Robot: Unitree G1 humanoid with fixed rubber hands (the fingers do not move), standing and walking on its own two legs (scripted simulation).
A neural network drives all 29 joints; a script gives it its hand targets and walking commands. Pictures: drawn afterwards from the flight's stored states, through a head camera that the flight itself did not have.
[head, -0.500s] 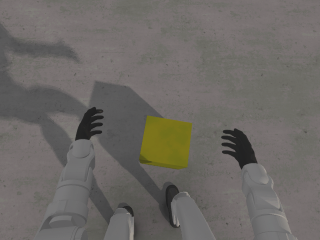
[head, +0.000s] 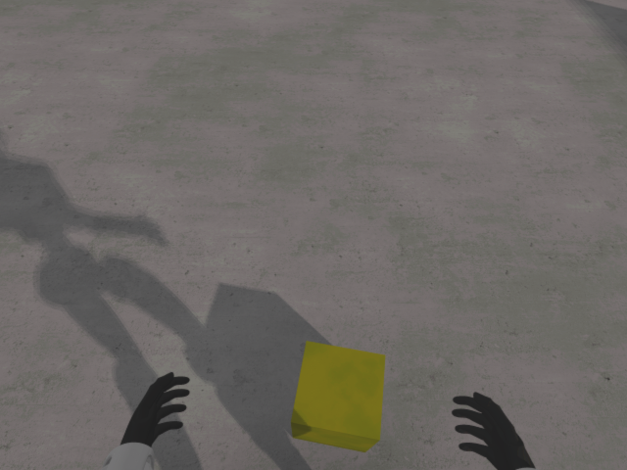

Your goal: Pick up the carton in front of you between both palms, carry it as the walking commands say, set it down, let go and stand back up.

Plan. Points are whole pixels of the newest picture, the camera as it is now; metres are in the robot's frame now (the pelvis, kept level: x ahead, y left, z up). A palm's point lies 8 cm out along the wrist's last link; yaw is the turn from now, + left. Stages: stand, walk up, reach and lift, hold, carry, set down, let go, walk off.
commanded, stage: let go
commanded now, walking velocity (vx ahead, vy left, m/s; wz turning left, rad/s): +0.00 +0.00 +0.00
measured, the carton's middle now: (336, 398) +0.36 -0.08 -0.65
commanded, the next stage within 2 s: stand in 0.54 s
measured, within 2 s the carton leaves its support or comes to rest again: neither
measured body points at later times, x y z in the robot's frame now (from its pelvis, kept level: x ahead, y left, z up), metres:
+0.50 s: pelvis -0.01 +0.01 +0.00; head +0.00 +0.01 +0.45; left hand +0.17 +0.24 -0.07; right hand +0.16 -0.23 -0.07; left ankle -0.07 +0.13 -0.74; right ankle +0.02 -0.12 -0.74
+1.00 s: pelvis +0.01 -0.01 +0.00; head +0.02 -0.04 +0.45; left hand +0.12 +0.29 -0.09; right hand +0.14 -0.30 -0.12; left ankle -0.07 +0.13 -0.74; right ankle +0.02 -0.12 -0.74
